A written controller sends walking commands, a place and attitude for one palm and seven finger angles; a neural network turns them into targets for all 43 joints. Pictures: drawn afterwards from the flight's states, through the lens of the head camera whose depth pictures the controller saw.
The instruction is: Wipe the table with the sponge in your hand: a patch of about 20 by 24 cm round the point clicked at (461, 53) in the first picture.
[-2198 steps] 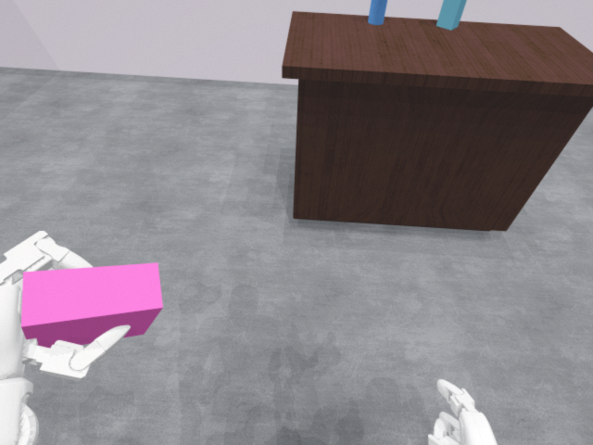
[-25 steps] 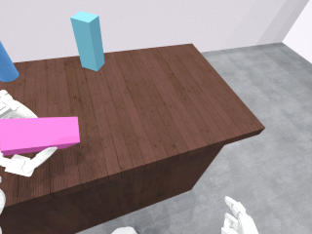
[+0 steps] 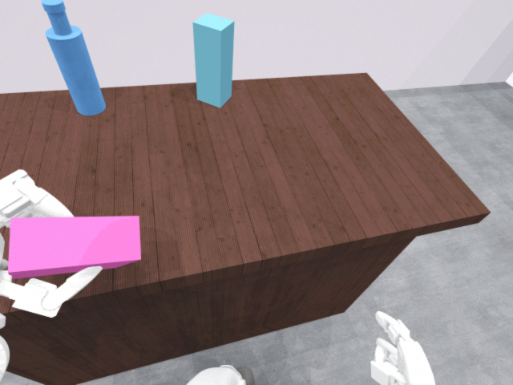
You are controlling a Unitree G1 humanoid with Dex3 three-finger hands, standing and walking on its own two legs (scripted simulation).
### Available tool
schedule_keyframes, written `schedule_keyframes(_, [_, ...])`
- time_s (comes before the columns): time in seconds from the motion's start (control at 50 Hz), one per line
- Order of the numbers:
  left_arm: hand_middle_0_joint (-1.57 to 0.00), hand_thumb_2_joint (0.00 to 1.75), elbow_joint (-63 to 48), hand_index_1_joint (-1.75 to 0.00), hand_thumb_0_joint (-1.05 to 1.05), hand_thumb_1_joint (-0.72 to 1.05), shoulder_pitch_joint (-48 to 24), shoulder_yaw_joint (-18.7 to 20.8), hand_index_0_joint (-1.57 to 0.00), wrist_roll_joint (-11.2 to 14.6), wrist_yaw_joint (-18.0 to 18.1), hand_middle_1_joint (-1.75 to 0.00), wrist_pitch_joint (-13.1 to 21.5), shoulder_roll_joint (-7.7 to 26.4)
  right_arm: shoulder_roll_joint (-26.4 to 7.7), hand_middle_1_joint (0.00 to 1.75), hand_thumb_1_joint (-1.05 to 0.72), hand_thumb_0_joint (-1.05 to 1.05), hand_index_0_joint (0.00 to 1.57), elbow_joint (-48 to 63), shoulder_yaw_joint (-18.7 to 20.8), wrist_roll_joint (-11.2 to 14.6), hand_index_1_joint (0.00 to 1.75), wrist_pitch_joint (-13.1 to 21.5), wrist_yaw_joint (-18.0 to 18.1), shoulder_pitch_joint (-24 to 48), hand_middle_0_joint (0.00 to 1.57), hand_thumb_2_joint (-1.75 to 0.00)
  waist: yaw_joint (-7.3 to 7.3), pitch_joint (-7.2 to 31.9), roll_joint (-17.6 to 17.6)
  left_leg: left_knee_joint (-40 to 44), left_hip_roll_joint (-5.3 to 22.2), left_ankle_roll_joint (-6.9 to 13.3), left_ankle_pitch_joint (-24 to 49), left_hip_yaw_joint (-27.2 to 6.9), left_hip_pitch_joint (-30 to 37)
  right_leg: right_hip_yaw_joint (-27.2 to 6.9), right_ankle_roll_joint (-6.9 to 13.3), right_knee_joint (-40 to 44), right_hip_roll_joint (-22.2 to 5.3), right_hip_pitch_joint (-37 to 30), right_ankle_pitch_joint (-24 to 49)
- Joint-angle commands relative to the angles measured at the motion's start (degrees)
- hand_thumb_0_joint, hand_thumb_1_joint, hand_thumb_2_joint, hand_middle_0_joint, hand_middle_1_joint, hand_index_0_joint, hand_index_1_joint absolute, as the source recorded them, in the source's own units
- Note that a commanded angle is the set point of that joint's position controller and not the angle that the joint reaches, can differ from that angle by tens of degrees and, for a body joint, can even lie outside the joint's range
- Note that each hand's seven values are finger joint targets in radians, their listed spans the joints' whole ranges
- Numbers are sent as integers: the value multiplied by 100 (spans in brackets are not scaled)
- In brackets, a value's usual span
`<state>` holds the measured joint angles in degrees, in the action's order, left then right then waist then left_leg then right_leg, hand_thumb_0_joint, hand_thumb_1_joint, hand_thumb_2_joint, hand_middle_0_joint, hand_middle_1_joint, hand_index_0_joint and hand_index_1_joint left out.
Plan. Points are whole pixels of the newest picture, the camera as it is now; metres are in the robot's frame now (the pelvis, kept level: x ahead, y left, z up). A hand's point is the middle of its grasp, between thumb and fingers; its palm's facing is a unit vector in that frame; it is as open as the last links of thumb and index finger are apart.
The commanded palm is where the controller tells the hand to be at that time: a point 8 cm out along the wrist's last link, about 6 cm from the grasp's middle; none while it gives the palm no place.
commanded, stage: come to a stop and stand still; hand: left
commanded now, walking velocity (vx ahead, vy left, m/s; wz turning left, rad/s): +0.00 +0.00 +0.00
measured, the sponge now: (91, 247) +0.22 +0.23 +0.15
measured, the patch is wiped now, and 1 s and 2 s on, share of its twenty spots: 0.00 0.00 0.00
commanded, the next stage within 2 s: look again from close up in 1.12 s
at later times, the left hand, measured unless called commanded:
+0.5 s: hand out of the picture +0.19 +0.38 +0.20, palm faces +0.37 -0.86 -0.35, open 9.1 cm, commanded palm +0.11 +0.40 +0.19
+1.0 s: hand out of the picture +0.13 +0.35 +0.16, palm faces +0.26 -0.89 -0.37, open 9.1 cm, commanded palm +0.09 +0.39 +0.19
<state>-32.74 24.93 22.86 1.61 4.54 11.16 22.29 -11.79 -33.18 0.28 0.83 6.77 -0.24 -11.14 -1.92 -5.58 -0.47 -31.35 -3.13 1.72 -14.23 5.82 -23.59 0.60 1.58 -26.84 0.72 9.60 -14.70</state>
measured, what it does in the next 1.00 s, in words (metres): steps to the left: right foot, then left foot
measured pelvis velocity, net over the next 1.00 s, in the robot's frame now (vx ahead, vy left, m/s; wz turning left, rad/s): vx -0.11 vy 0.13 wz -0.14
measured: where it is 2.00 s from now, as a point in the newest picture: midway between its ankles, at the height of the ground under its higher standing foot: outside the picture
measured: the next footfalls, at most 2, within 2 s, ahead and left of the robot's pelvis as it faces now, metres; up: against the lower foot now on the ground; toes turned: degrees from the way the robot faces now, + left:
right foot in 0.20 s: +0.04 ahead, -0.09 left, +0.00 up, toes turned -1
left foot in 0.34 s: -0.04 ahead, +0.24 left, +0.00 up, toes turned -8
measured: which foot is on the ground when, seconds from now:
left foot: down 0.00-0.18, up 0.20-0.32, down 0.34-0.82, up 0.84-1.00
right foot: down 0.00-0.06, up 0.08-0.18, down 0.20-0.36, up 0.38-0.78, down 0.80-1.00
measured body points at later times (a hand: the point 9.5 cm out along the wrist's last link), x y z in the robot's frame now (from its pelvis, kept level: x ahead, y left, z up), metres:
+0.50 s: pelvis -0.07 +0.14 +0.00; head -0.04 +0.18 +0.44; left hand +0.16 +0.42 +0.22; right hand +0.08 -0.07 -0.08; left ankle -0.08 +0.24 -0.73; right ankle -0.05 +0.02 -0.66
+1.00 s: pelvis -0.11 +0.13 +0.00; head -0.09 +0.17 +0.44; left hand +0.11 +0.40 +0.18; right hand -0.01 -0.14 -0.08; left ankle -0.11 +0.26 -0.68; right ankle -0.08 +0.09 -0.73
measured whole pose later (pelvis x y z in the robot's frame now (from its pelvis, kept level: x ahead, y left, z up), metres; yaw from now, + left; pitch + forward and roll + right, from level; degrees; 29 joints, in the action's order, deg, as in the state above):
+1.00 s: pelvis -0.11 +0.13 +0.00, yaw -8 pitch +0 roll +0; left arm -31.9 29.0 22.4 2.2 6.4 9.5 21.0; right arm -11.7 -35.9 2.1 1.1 4.2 0.8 -14.7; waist 0.9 -1.1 5.1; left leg -57.7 0.6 2.0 -20.3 1.1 -25.1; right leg 8.0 7.4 -34.4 3.3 19.0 -16.1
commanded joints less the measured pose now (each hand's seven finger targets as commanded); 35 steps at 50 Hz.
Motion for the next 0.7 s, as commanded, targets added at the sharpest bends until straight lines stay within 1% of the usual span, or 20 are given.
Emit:
schedule_keyframes(0.0, [-120, 130, -901, -160, 0, 10, -955, 307, -120, 86, 82, -160, 196, 725, -701, 30, -90, 0, 20, 683, 277, 22, 30, 254, 87, 384, 20, -90, 264, 595, 22, 109, 772, -250, -1642, -1505, 2076, -508, 469, 155, -489, 2523, -1701])
schedule_keyframes(0.04, [-120, 130, -996, -160, 0, 10, -1406, 219, -120, 78, 89, -160, 97, 685, -811, 30, -90, 0, 20, 688, 283, 32, 30, 290, 94, 485, 20, -90, 257, 558, -1688, 2567, 1413, -662, -3158, -2471, 1042, 305, 43, -2137, 585, 1592, -1840])
schedule_keyframes(0.1, [-120, 130, -1203, -160, 0, 10, -1683, 507, -120, 174, 55, -160, 73, 942, -753, 30, -90, 0, 20, 889, 610, -95, 30, 426, -53, 450, 20, -90, -233, 786, -2188, 3479, 676, -2339, -1970, -593, -428, 1142, 119, -2296, 1001, -673, -1800])
schedule_keyframes(0.12, [-120, 130, -1135, -160, 0, 10, -1478, 657, -120, 147, 49, -160, 78, 1098, -730, 30, -90, 0, 20, 864, 635, -10, 30, 450, -135, 370, 20, -90, -347, 937, -1838, 2443, 212, -2506, -1478, 347, -301, 1312, 298, -1631, 782, -780, -1791])
schedule_keyframes(0.14, [-120, 130, -972, -160, 0, 10, -804, 549, -120, 132, 58, -160, 198, 947, -693, 30, -90, 0, 20, 893, 634, 120, 30, 474, -189, 311, 20, -90, -476, 977, -599, -90, -199, -2256, -1561, 328, 20, 827, 697, -233, 61, -396, -1624])
schedule_keyframes(0.16, [-120, 130, -1387, -160, 0, 10, -455, 453, -120, 24, 43, -160, 304, 1118, -606, 30, -90, 0, 20, 913, 552, 288, 30, 382, -238, 194, 20, -90, -464, 944, 2636, -5075, -396, -1220, -2109, -495, 987, -841, 1291, 689, -1528, 1584, -674])
schedule_keyframes(0.18, [-120, 130, -1714, -160, 0, 10, -823, 220, -120, 95, -28, -160, 273, 768, -660, 30, -90, 0, 20, 968, 548, 388, 30, 299, -208, 589, 20, -90, -72, 613, 2724, -7669, 90, -541, -2222, -2277, 487, -2131, 1585, 483, -2215, 3113, 49])
schedule_keyframes(0.2, [-120, 130, -2333, -160, 0, 10, -1637, 364, -120, 215, -152, -160, 305, 1005, -425, 30, -90, 0, 20, 740, 515, 247, 30, 341, -238, 596, 20, -90, 185, 980, 1630, -8160, 227, 301, -2061, -2632, -224, -1777, 1592, 186, -2379, 2654, 298])
schedule_keyframes(0.22, [-120, 130, -2406, -160, 0, 10, -1740, 811, -120, 187, -148, -160, 283, 1392, -262, 30, -90, 0, 20, 984, 239, 176, 30, 433, -321, 920, 20, -90, 121, 1164, 808, -7272, 542, 285, -2047, -2743, -192, -2361, 1510, 400, -2433, 2631, -268])
schedule_keyframes(0.26, [-120, 130, -2019, -160, 0, 10, -1359, 689, -120, 100, -19, -160, 384, 1038, -511, 30, -90, 0, 20, 829, 278, 34, 30, 338, -265, 631, 20, -90, 246, 554, 103, -2752, 897, -53, -1304, -1876, -28, -2245, 1155, -113, -1816, 2190, -532])
schedule_keyframes(0.3, [-120, 130, -1477, -160, 0, 10, -1326, 790, -120, 144, 173, -160, 475, 1143, -456, 30, -90, 0, 20, 393, 264, -11, 30, 427, -64, 393, 20, -90, 270, 952, -804, 880, 167, -138, -143, -562, 1150, -857, 644, -1467, -772, 1233, 869])
schedule_keyframes(0.34, [-120, 130, -1480, -160, 0, 10, -1752, 584, -120, 52, 336, -160, 455, 1223, -495, 30, -90, 0, 20, 305, 362, -99, 30, 624, -1, 237, 20, -90, 212, 966, -2026, 1844, 530, -140, 1787, -258, 2012, 77, 279, -3098, -106, 1182, -27])
schedule_keyframes(0.36, [-120, 130, -1622, -160, 0, 10, -2159, 755, -120, -18, 311, -160, 454, 1562, -589, 30, -90, 0, 20, 391, 510, -134, 30, 649, 51, 178, 20, -90, 111, 872, -2064, 1385, 1130, 120, 2979, -848, 2345, 298, 74, -3872, 108, 2030, -1187])
schedule_keyframes(0.38, [-120, 130, -1241, -160, 0, 10, -1923, 675, -120, -40, 271, -160, 400, 1449, -396, 30, -90, 0, 20, 379, 393, -172, 30, 526, 52, 190, 20, -90, 345, 977, -2341, 788, 1319, 319, 3421, -1445, 2442, 411, -78, -4203, 264, 2594, -2106])
schedule_keyframes(0.4, [-120, 130, -1398, -160, 0, 10, -2257, 750, -120, 27, 212, -160, 462, 1593, -404, 30, -90, 0, 20, 518, 306, -281, 30, 433, -22, 466, 20, -90, 518, 435, -2761, 1061, 1633, 366, 3105, -3294, 1643, -32, -124, -4213, 325, 2915, -2162])
schedule_keyframes(0.42, [-120, 130, -1270, -160, 0, 10, -2169, 590, -120, -23, 76, -160, 490, 1313, -428, 30, -90, 0, 20, 448, 350, -276, 30, 442, -121, 495, 20, -90, 530, 0, -1642, 1262, 1772, 170, 2887, -3499, 1228, -277, -77, -4443, 379, 2822, -1615])
schedule_keyframes(0.46, [-120, 130, -1171, -160, 0, 10, -1256, 383, -120, 11, -52, -160, 483, 815, -733, 30, -90, 0, 20, 672, 572, -61, 30, 303, -291, 254, 20, -90, 333, 460, -17, 1017, 1761, 242, 2374, -2483, 1914, 92, 33, -3950, 286, 2665, -956])
schedule_keyframes(0.54, [-120, 130, -1377, -160, 0, 10, 784, 725, -120, 218, -181, -160, 476, 923, -650, 30, -90, 0, 20, 940, 558, -56, 30, 14, -268, 75, 20, -90, 277, 1131, -879, 766, 1724, -72, 2908, -1986, 2803, 448, 248, -3043, 328, 2737, -897])
schedule_keyframes(0.62, [-120, 130, -1470, -160, 0, 10, 603, 1148, -120, 232, -183, -160, 517, 1510, -597, 30, -90, 0, 20, 890, 431, -93, 30, -246, -55, 80, 20, -90, 344, 1035, -939, 781, 1760, -356, 3040, -2023, 2459, 556, 255, -1906, 432, 2119, -666])
schedule_keyframes(0.68, [-120, 130, -1147, -160, 0, 10, 415, 1387, -120, 219, -69, -160, 411, 1725, -637, 30, -90, 0, 20, 748, 391, -128, 30, -217, 180, 163, 20, -90, 304, 1133, -1018, 725, 1795, -179, 2393, -1934, 1853, 474, 271, -911, 294, 1233, -566])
